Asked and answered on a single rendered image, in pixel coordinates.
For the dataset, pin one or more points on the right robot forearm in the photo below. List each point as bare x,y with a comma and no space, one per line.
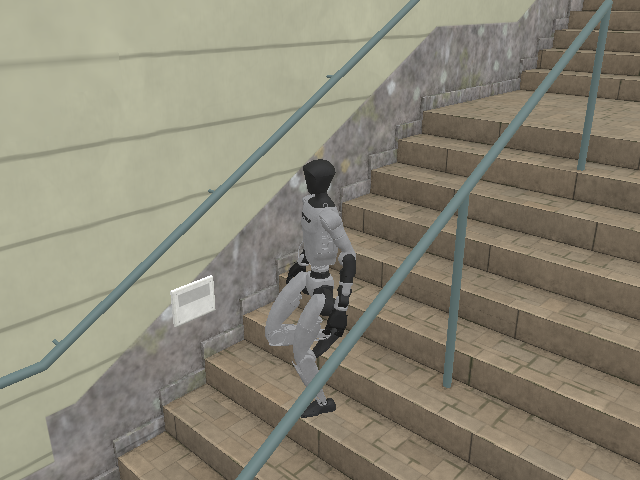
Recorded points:
302,261

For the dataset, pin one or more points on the robot torso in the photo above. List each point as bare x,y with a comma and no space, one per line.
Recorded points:
320,250

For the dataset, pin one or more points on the left robot upper arm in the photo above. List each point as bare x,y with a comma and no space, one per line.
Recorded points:
332,223

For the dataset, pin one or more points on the left robot hand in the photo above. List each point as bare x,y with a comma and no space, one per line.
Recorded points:
338,320

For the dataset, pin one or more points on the right robot shin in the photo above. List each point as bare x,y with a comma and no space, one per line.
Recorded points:
289,332

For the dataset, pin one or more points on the right robot hand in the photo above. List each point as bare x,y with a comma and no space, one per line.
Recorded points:
294,270

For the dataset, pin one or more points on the left robot forearm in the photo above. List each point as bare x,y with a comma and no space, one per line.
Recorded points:
346,281

